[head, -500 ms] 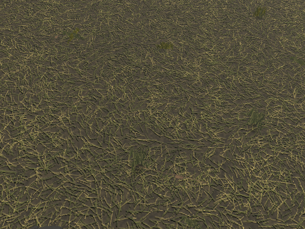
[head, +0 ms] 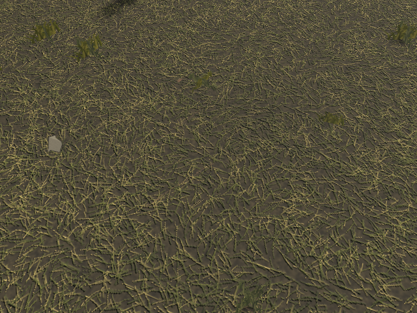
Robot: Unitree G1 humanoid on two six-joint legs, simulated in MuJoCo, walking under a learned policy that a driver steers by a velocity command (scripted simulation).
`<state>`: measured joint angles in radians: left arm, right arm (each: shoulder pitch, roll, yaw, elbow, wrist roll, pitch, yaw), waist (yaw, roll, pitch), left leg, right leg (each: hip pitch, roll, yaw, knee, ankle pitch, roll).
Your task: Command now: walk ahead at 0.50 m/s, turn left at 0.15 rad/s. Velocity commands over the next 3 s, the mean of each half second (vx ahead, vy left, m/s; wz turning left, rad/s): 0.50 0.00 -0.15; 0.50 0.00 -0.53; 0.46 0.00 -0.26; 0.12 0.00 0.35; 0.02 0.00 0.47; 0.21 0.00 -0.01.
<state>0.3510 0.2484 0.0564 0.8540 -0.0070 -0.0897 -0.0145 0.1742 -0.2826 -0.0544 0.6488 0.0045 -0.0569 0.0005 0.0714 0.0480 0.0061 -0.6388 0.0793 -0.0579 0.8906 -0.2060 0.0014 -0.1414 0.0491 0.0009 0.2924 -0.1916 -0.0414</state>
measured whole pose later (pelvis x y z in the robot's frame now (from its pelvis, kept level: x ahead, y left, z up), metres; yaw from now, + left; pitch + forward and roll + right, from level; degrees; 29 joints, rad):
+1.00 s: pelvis +0.50 -0.06 +0.00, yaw -25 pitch +2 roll +1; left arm 0.32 0.27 0.06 0.72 -0.01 -0.05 -0.01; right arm 0.10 -0.31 -0.06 0.71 -0.01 -0.09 -0.01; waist 0.04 0.03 0.04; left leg -0.66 0.11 -0.08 0.95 -0.19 -0.05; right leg -0.21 0.11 0.08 0.36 -0.17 -0.10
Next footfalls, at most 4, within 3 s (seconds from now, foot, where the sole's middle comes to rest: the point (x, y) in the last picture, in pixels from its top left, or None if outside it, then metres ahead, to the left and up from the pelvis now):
0.20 left None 0.27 0.16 -0.78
0.74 right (282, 306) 0.51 -0.13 -0.78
1.24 left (260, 212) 0.85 -0.07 -0.78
1.70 right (337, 204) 0.90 -0.35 -0.78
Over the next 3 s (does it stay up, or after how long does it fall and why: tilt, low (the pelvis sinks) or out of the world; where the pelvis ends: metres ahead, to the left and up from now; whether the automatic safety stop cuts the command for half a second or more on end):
stays up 0.94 -0.17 -0.01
